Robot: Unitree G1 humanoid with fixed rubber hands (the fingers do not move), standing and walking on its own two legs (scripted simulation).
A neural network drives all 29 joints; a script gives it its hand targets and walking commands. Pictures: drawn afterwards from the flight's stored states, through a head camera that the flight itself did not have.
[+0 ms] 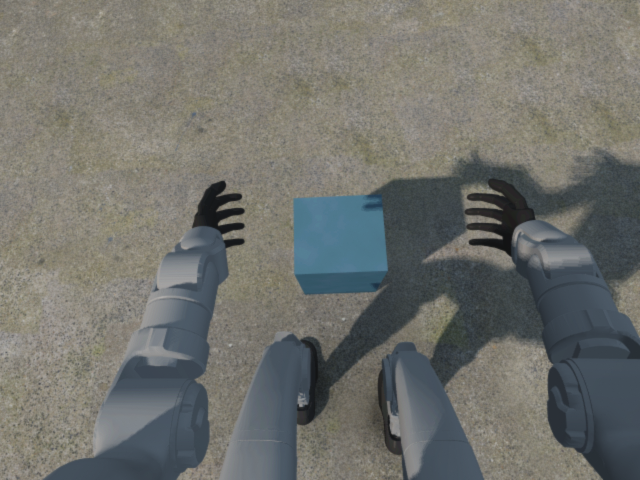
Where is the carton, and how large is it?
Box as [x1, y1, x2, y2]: [293, 194, 387, 294]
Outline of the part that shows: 381,194 293,198 294,274 305,294 375,291 387,271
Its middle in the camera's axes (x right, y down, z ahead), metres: +0.04 +0.03 +0.97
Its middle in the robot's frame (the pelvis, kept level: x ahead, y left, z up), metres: +0.49 +0.01 -0.53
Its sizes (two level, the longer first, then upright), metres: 0.196 0.173 0.278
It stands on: the floor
